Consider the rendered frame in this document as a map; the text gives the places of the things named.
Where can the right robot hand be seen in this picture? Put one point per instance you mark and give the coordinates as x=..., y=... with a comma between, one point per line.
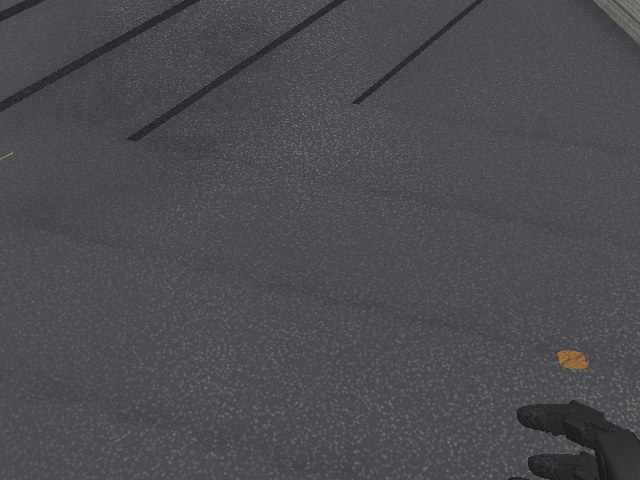
x=617, y=451

